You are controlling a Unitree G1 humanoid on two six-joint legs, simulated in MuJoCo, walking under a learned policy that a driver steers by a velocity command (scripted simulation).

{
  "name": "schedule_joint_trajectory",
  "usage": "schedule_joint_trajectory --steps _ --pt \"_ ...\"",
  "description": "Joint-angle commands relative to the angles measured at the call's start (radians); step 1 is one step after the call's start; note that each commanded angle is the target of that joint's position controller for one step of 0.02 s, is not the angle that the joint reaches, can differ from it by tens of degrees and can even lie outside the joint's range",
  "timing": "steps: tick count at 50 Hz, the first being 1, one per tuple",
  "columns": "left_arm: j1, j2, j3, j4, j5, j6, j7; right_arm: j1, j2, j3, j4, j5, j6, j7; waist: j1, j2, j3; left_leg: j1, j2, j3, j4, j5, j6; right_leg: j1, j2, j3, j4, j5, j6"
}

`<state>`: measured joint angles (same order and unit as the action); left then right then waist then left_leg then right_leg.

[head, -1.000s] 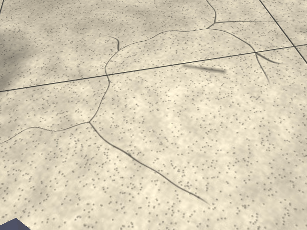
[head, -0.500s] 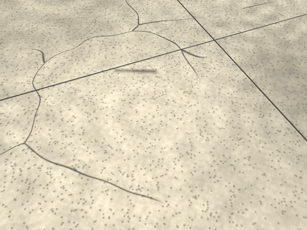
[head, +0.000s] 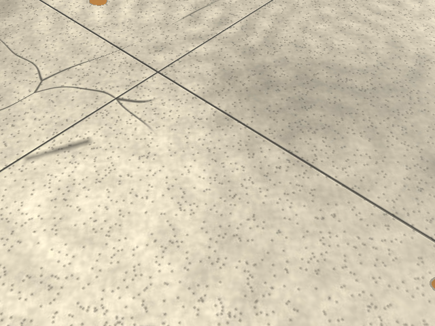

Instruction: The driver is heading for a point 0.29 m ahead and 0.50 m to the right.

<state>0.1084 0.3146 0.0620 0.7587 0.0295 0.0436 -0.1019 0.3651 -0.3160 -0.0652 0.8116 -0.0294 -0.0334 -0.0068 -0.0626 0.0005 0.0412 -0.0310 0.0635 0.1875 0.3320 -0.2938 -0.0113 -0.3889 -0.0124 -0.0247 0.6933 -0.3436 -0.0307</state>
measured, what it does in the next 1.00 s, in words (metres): walks ahead, turning right: right foot, then left foot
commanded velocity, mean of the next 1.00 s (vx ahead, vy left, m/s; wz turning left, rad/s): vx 0.47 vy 0.00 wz -0.60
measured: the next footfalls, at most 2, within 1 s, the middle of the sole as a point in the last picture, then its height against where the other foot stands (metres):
right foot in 0.06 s outside the picture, level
left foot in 0.56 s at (235, 322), level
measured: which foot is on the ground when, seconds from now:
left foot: down 0.00-0.08, up 0.10-0.54, down 0.56-1.00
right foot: up 0.00-0.04, down 0.06-0.58, up 0.60-1.00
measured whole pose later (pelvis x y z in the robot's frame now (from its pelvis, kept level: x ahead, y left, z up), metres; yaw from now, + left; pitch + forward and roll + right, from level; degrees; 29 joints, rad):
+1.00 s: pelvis +0.51 -0.18 -0.01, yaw -36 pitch +1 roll +2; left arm 0.02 0.27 0.02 0.74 0.04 0.00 -0.09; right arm 0.41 -0.25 -0.03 0.90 -0.02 -0.08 0.00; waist -0.06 -0.03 0.07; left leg 0.07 0.00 0.26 0.26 -0.34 0.00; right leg -0.61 -0.05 -0.06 0.67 -0.07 -0.08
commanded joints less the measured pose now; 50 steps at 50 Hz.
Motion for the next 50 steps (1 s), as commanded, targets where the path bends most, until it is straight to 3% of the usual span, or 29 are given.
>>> schedule_joint_trajectory --steps 1,2,3,4,5,6,7,8,10,13,17,20,23,25,27,28,29,30,31,32,33,35,39,43,45,48,50 --pt "-0.058 0.067 0.006 -0.093 0.01 -0.029 0.007 -0.034 -0.172 -0.041 -0.046 0.009 -0.009 0.003 0.036 0.143 0.038 -0.102 0.252 -0.129 -0.078 0.099 0.155 0.07 0.03 -0.065 -0.113 -0.008 -0.05" --pt "0.03 0.07 0.01 -0.066 0.017 -0.035 0.015 -0.053 -0.17 -0.038 -0.047 0.02 -0.005 0.004 0.089 0.107 0.0 -0.16 0.231 -0.067 0.046 0.232 0.136 0.211 0.066 -0.08 -0.178 0.036 -0.066" --pt "0.182 0.108 0.03 -0.008 0.024 -0.043 0.031 -0.046 -0.147 -0.028 -0.048 0.018 -0.003 0.008 0.15 0.011 -0.091 -0.243 0.169 0.017 0.295 0.327 0.106 0.41 0.089 -0.043 -0.229 0.001 -0.09" --pt "0.321 0.219 0.06 0.001 0.023 -0.049 0.052 -0.062 -0.071 -0.002 -0.102 0.011 0.0 0.019 0.21 -0.239 -0.184 -0.486 0.07 0.083 0.666 0.076 0.045 0.599 -0.174 0.375 -0.393 -0.335 -0.167" --pt "0.305 0.288 0.065 -0.021 -0.011 -0.052 0.058 -0.148 -0.071 -0.003 -0.163 -0.013 -0.002 0.024 0.193 -0.293 -0.144 -0.762 -0.062 -0.074 0.831 -0.269 0.022 0.608 -0.331 0.808 -0.559 -0.434 -0.241" --pt "0.274 0.238 0.053 -0.012 -0.018 -0.049 0.064 -0.169 -0.133 -0.017 -0.157 -0.022 -0.001 0.03 0.182 -0.151 -0.053 -0.808 0.004 -0.183 0.871 -0.206 0.033 0.556 -0.324 0.689 -0.522 -0.312 -0.257" --pt "0.231 0.184 0.036 -0.01 -0.017 -0.052 0.069 -0.157 -0.129 -0.016 -0.141 -0.004 -0.01 0.041 0.136 -0.101 -0.001 -0.764 0.04 -0.196 0.828 -0.093 0.037 0.482 -0.271 0.556 -0.495 -0.131 -0.237" --pt "0.194 0.151 0.025 -0.013 -0.016 -0.057 0.075 -0.129 -0.122 -0.014 -0.12 -0.001 -0.016 0.045 0.094 -0.076 0.034 -0.7 0.06 -0.196 0.761 -0.033 0.032 0.408 -0.205 0.448 -0.496 0.055 -0.206" --pt "0.148 0.13 0.014 -0.021 -0.018 -0.074 0.085 -0.077 -0.112 -0.009 -0.086 -0.025 -0.001 0.046 0.051 -0.094 0.004 -0.616 0.063 -0.185 0.727 0.037 0.003 0.371 -0.124 0.34 -0.493 0.308 -0.184" --pt "0.21 0.136 0.017 0.01 -0.033 -0.092 0.086 -0.119 -0.091 -0.004 -0.098 -0.023 0.018 0.047 0.05 -0.07 -0.009 -0.63 0.04 -0.169 0.703 0.079 -0.03 0.353 -0.099 0.31 -0.486 0.467 -0.201" --pt "0.318 0.129 0.017 0.056 -0.024 -0.094 0.098 -0.3 -0.068 0.007 -0.154 -0.017 0.02 0.041 0.102 -0.067 0.046 -0.728 0.017 -0.161 0.564 0.158 -0.047 0.367 -0.096 0.345 -0.495 0.511 -0.206" --pt "0.371 0.126 0.016 0.087 -0.021 -0.096 0.106 -0.408 -0.044 0.023 -0.187 -0.011 0.013 0.044 0.132 -0.066 0.047 -0.718 -0.018 -0.157 0.429 0.228 -0.038 0.41 -0.09 0.354 -0.46 0.618 -0.195" --pt "0.401 0.139 0.018 0.109 -0.019 -0.099 0.117 -0.476 -0.05 0.031 -0.221 -0.001 0.003 0.046 0.144 -0.073 0.045 -0.645 -0.05 -0.162 0.316 0.257 -0.004 0.436 -0.111 0.392 -0.433 0.71 -0.184" --pt "0.357 0.158 0.022 0.11 -0.017 -0.101 0.123 -0.416 -0.07 0.027 -0.211 0.005 -0.003 0.038 0.096 -0.076 0.032 -0.479 -0.076 -0.172 0.238 0.235 0.03 0.403 -0.113 0.398 -0.4 0.793 -0.149" --pt "0.311 0.179 0.025 0.107 -0.015 -0.108 0.116 -0.177 -0.125 0.004 -0.136 0.012 -0.012 0.014 -0.007 -0.062 -0.088 -0.144 -0.122 -0.159 0.204 0.164 0.068 0.349 -0.066 0.367 -0.167 1.018 -0.102" --pt "0.281 0.173 0.025 0.101 -0.02 -0.116 0.106 -0.008 -0.155 -0.007 -0.099 0.007 -0.025 -0.003 -0.093 -0.034 -0.176 0.097 -0.042 -0.224 0.166 0.164 0.095 0.233 -0.011 0.341 0.049 0.889 -0.084" --pt "0.333 0.063 0.001 0.069 -0.038 -0.124 0.1 0.113 -0.236 -0.027 -0.096 -0.025 -0.032 -0.022 -0.092 0.143 -0.324 0.341 0.228 -0.528 0.124 -0.069 0.146 0.045 0.09 0.251 0.37 0.411 -0.06" --pt "0.401 0.064 -0.001 0.049 -0.037 -0.117 0.103 0.043 -0.254 -0.032 -0.108 -0.019 -0.022 -0.018 -0.007 0.324 -0.403 0.367 0.4 -0.956 -0.012 -0.063 0.242 -0.135 0.192 0.184 0.584 -0.186 -0.051" --pt "0.371 0.12 0.007 0.078 -0.004 -0.104 0.107 -0.056 -0.165 -0.02 -0.124 -0.005 -0.018 -0.011 0.03 0.156 -0.249 0.204 0.364 -0.889 -0.034 -0.155 0.243 -0.191 0.094 0.181 0.638 -0.102 -0.057" --pt "0.313 0.117 0.008 0.087 0.0 -0.096 0.098 -0.11 -0.087 -0.002 -0.127 0.002 -0.02 -0.007 0.035 0.052 -0.13 0.067 0.32 -0.724 -0.053 -0.14 0.235 -0.18 0.052 0.155 0.613 -0.022 -0.057" --pt "0.287 0.094 0.006 0.086 0.0 -0.089 0.09 -0.134 -0.051 0.009 -0.119 -0.003 -0.023 -0.004 0.053 0.022 -0.061 -0.029 0.27 -0.602 -0.089 -0.073 0.209 -0.166 0.019 0.139 0.562 0.009 -0.057" --pt "0.27 0.066 0.002 0.084 0.011 -0.066 0.073 -0.114 -0.048 0.013 -0.084 0.0 -0.039 -0.004 0.071 0.073 -0.009 -0.125 0.218 -0.44 -0.127 0.083 0.188 -0.137 -0.011 0.121 0.522 0.023 -0.05" --pt "0.166 0.032 -0.009 0.035 0.008 -0.045 0.046 -0.066 -0.05 0.007 -0.04 0.016 -0.072 0.015 0.075 0.084 0.013 -0.114 0.22 -0.275 -0.178 0.273 0.193 -0.23 -0.04 0.103 0.453 0.106 -0.04" --pt "0.011 0.001 -0.027 -0.025 0.003 -0.056 0.025 -0.041 -0.04 0.008 -0.008 0.012 -0.072 0.016 0.058 0.082 0.036 -0.105 0.168 -0.1 -0.177 0.405 0.164 -0.258 -0.046 0.04 0.238 0.28 -0.024" --pt "-0.081 -0.015 -0.038 -0.058 0.002 -0.062 0.015 -0.028 -0.061 0.003 0.001 0.013 -0.073 0.013 0.038 0.078 0.041 -0.112 0.156 -0.038 -0.178 0.418 0.146 -0.199 -0.04 -0.015 0.088 0.351 -0.026" --pt "-0.149 -0.005 -0.04 -0.085 0.009 -0.06 0.009 0.025 -0.09 -0.004 0.027 0.015 -0.065 0.003 0.02 0.079 0.052 -0.025 0.188 -0.01 -0.162 0.478 0.132 -0.169 -0.029 -0.061 -0.027 0.313 -0.048" --pt "-0.15 0.011 -0.034 -0.092 0.018 -0.059 0.015 0.05 -0.106 -0.007 0.045 0.014 -0.05 -0.004 0.028 0.083 0.04 0.063 0.207 0.02 -0.085 0.673 0.121 -0.143 0.004 -0.085 -0.071 0.222 -0.079"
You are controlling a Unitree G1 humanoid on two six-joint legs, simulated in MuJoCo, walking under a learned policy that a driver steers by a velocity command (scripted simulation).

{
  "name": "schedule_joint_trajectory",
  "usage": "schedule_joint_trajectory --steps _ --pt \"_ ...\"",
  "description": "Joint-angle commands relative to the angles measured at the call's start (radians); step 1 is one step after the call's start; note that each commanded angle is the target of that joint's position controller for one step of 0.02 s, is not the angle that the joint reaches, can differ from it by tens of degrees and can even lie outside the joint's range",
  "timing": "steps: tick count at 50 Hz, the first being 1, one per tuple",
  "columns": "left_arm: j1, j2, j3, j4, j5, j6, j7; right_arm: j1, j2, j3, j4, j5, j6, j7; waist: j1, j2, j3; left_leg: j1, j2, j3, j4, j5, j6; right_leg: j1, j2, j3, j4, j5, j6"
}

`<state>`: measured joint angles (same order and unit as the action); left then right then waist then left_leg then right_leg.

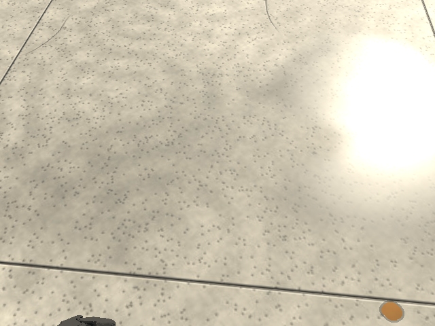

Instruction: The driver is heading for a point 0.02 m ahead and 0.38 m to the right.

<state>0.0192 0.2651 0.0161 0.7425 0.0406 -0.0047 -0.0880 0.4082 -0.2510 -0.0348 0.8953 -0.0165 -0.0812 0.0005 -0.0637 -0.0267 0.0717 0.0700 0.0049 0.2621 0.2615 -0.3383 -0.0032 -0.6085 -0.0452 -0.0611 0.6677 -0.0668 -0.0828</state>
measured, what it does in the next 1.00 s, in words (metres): walks ahead, turning right: right foot, then left foot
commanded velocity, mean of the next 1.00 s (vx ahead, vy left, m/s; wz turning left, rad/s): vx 0.23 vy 0.00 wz -0.35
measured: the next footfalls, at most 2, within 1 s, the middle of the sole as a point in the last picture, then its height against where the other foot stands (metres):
right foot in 0.08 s outside the picture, level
left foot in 0.58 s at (217, 315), level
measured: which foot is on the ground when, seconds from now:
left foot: down 0.00-0.10, up 0.12-0.56, down 0.58-1.00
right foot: up 0.00-0.06, down 0.08-0.58, up 0.60-1.00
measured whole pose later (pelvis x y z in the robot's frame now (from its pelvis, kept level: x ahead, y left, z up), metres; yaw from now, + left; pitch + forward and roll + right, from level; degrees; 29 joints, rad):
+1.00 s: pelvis +0.34 -0.05 +0.00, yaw -20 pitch -1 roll +0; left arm 0.23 0.25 0.03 0.94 0.02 0.05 0.00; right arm 0.19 -0.27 -0.03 0.86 -0.02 0.04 -0.04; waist 0.00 0.01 0.05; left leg -0.30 0.00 0.14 0.47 -0.15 0.06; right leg -0.27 0.02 0.00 0.68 -0.41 -0.03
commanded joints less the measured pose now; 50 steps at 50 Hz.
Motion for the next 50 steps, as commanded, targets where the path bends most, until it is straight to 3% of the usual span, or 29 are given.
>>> schedule_joint_trajectory --steps 1,2,3,4,5,6,7,8,9,10,12,14,18,24,26,28,29,30,31,32,33,34,35,36,38,42,44,48,50 --pt "-0.036 0.07 0.018 -0.07 0.011 -0.01 0.007 0.014 -0.186 -0.04 -0.032 -0.001 0.007 -0.015 0.043 0.123 -0.015 -0.005 0.27 -0.037 0.064 0.881 0.107 0.123 0.07 -0.066 -0.058 -0.116 -0.046" --pt "0.031 0.085 0.026 -0.053 0.011 -0.013 0.013 0.019 -0.2 -0.042 -0.028 -0.003 0.019 -0.019 0.073 0.129 -0.059 0.012 0.272 -0.023 0.188 1.006 0.105 0.201 0.108 -0.075 -0.077 -0.167 -0.07" --pt "0.154 0.106 0.041 -0.015 0.013 -0.021 0.022 0.015 -0.207 -0.042 -0.031 -0.001 0.029 -0.019 0.125 0.116 -0.131 -0.024 0.268 -0.009 0.37 1.013 0.097 0.35 0.146 -0.072 -0.124 -0.177 -0.098" --pt "0.328 0.155 0.067 0.04 0.021 -0.025 0.039 0.006 -0.205 -0.039 -0.05 -0.004 0.033 -0.018 0.202 0.06 -0.227 -0.175 0.249 0.002 0.633 0.829 0.067 0.589 0.114 0.014 -0.174 -0.2 -0.138" --pt "0.359 0.265 0.098 0.03 0.02 -0.018 0.058 0.056 -0.088 -0.014 -0.114 0.004 0.027 0.0 0.153 -0.158 -0.345 -0.57 0.142 -0.006 0.976 0.078 0.01 0.913 -0.201 0.476 -0.198 -0.327 -0.243" --pt "0.385 0.298 0.108 0.003 -0.015 -0.005 0.067 -0.036 -0.151 -0.03 -0.168 0.0 0.023 0.006 0.181 -0.144 -0.416 -0.772 -0.007 -0.18 1.174 -0.238 -0.018 0.981 -0.321 0.868 -0.358 -0.253 -0.331" --pt "0.372 0.269 0.103 0.03 -0.023 0.0 0.078 -0.152 -0.171 -0.033 -0.191 -0.001 0.017 0.008 0.186 -0.032 -0.265 -0.87 0.061 -0.268 1.152 -0.118 -0.004 0.911 -0.268 0.669 -0.368 -0.124 -0.291" --pt "0.325 0.221 0.094 0.039 -0.032 -0.005 0.084 -0.151 -0.145 -0.022 -0.189 0.007 0.005 0.008 0.142 -0.008 -0.153 -0.83 0.099 -0.265 1.056 -0.031 0.002 0.758 -0.233 0.537 -0.375 0.017 -0.261" --pt "0.274 0.184 0.084 0.036 -0.031 -0.014 0.087 -0.133 -0.14 -0.022 -0.171 0.0 0.006 0.006 0.092 0.032 -0.098 -0.755 0.127 -0.27 0.965 -0.005 0.0 0.639 -0.172 0.449 -0.387 0.128 -0.217" --pt "0.238 0.16 0.076 0.033 -0.036 -0.022 0.09 -0.108 -0.136 -0.022 -0.165 -0.018 0.022 0.006 0.051 0.027 -0.08 -0.685 0.137 -0.276 0.92 -0.002 -0.012 0.553 -0.125 0.39 -0.398 0.198 -0.199" --pt "0.23 0.14 0.069 0.029 -0.041 -0.042 0.085 -0.08 -0.124 -0.021 -0.157 -0.035 0.055 0.015 0.025 0.009 -0.105 -0.621 0.135 -0.268 0.876 0.006 -0.033 0.492 -0.083 0.347 -0.415 0.259 -0.199" --pt "0.254 0.158 0.074 0.04 -0.039 -0.051 0.081 -0.1 -0.108 -0.02 -0.163 -0.028 0.07 0.017 0.021 0.015 -0.083 -0.631 0.123 -0.25 0.823 0.055 -0.05 0.453 -0.069 0.31 -0.419 0.412 -0.196" --pt "0.328 0.145 0.066 0.073 -0.036 -0.049 0.085 -0.203 -0.095 -0.015 -0.191 -0.02 0.073 0.011 0.057 -0.012 -0.069 -0.66 0.098 -0.23 0.684 0.179 -0.044 0.476 -0.043 0.242 -0.381 0.66 -0.134" --pt "0.396 0.125 0.049 0.118 -0.024 -0.036 0.106 -0.305 -0.09 -0.002 -0.212 -0.008 0.061 0.004 0.117 -0.04 -0.074 -0.625 0.031 -0.221 0.45 0.269 0.009 0.613 -0.059 0.246 -0.309 0.727 -0.081" --pt "0.379 0.128 0.047 0.125 -0.017 -0.033 0.114 -0.261 -0.103 -0.004 -0.192 -0.011 0.051 -0.001 0.097 -0.048 -0.073 -0.541 0.005 -0.228 0.373 0.229 0.038 0.619 -0.068 0.262 -0.251 0.755 -0.065" --pt "0.343 0.146 0.05 0.131 -0.027 -0.036 0.12 -0.137 -0.124 -0.013 -0.145 -0.015 0.036 -0.012 0.033 -0.037 -0.092 -0.387 -0.02 -0.228 0.23 0.267 0.073 0.617 -0.054 0.273 -0.125 0.789 -0.039" --pt "0.322 0.145 0.047 0.127 -0.039 -0.043 0.118 -0.052 -0.132 -0.014 -0.118 -0.019 0.018 -0.019 -0.014 0.004 -0.131 -0.227 0.032 -0.265 0.137 0.516 0.093 0.562 -0.01 0.254 -0.002 0.658 -0.018" --pt "0.368 0.1 0.035 0.101 -0.046 -0.054 0.116 0.024 -0.201 -0.023 -0.115 -0.021 0.007 -0.026 -0.007 0.149 -0.245 -0.003 0.269 -0.472 0.22 1.082 0.168 0.421 0.084 0.208 0.236 0.164 0.013" --pt "0.507 0.068 0.038 0.138 -0.061 -0.039 0.116 0.002 -0.209 -0.026 -0.114 0.004 0.024 -0.02 0.049 0.281 -0.363 0.09 0.447 -0.693 0.223 1.382 0.347 0.291 0.229 0.173 0.437 -0.55 0.041" --pt "0.48 0.115 0.044 0.168 -0.022 -0.018 0.12 -0.042 -0.155 -0.013 -0.124 0.028 0.032 -0.009 0.06 0.145 -0.309 -0.027 0.412 -0.693 0.163 1.164 0.346 0.273 0.195 0.226 0.499 -0.541 0.04" --pt "0.423 0.112 0.046 0.174 -0.01 -0.006 0.116 -0.122 -0.106 0.001 -0.133 0.025 0.036 -0.009 0.074 0.091 -0.2 -0.138 0.357 -0.611 0.115 0.923 0.314 0.256 0.166 0.23 0.501 -0.487 0.05" --pt "0.386 0.1 0.042 0.173 -0.01 0.005 0.111 -0.185 -0.072 0.014 -0.14 0.014 0.043 -0.011 0.089 0.069 -0.138 -0.222 0.304 -0.545 0.063 0.737 0.273 0.262 0.136 0.221 0.446 -0.449 0.06" --pt "0.361 0.089 0.039 0.174 -0.012 0.02 0.106 -0.213 -0.063 0.021 -0.137 0.008 0.048 -0.017 0.098 0.1 -0.097 -0.292 0.261 -0.488 0.018 0.62 0.242 0.29 0.113 0.208 0.376 -0.416 0.072" --pt "0.376 0.071 0.032 0.188 -0.012 0.033 0.101 -0.226 -0.07 0.021 -0.127 0.001 0.053 -0.02 0.109 0.134 -0.09 -0.344 0.218 -0.434 0.0 0.55 0.22 0.342 0.114 0.173 0.327 -0.393 0.085" --pt "0.37 0.048 0.021 0.206 -0.019 0.047 0.102 -0.206 -0.086 0.018 -0.102 -0.007 0.055 -0.019 0.104 0.144 -0.105 -0.346 0.187 -0.397 -0.003 0.462 0.201 0.383 0.112 0.129 0.192 -0.395 0.098" --pt "0.277 0.072 0.024 0.192 -0.023 0.056 0.105 -0.181 -0.163 -0.012 -0.087 0.0 0.076 -0.027 0.064 0.159 -0.11 -0.314 0.222 -0.416 -0.02 0.177 0.213 0.344 0.095 0.091 0.112 -0.367 0.089" --pt "0.242 0.08 0.027 0.178 -0.024 0.055 0.099 -0.188 -0.171 -0.022 -0.088 -0.001 0.094 -0.033 0.058 0.164 -0.098 -0.321 0.24 -0.423 -0.033 0.07 0.218 0.319 0.083 0.074 0.116 -0.37 0.081" --pt "0.235 0.055 0.024 0.164 -0.023 0.046 0.093 -0.204 -0.169 -0.033 -0.085 -0.003 0.114 -0.043 0.06 0.143 -0.088 -0.329 0.271 -0.396 -0.007 0.068 0.221 0.329 0.069 0.04 0.059 -0.371 0.055" --pt "0.278 0.041 0.022 0.171 -0.023 0.039 0.091 -0.233 -0.175 -0.039 -0.087 0.003 0.121 -0.045 0.085 0.132 -0.092 -0.361 0.263 -0.349 0.046 0.09 0.191 0.409 0.075 0.023 -0.082 -0.295 0.027"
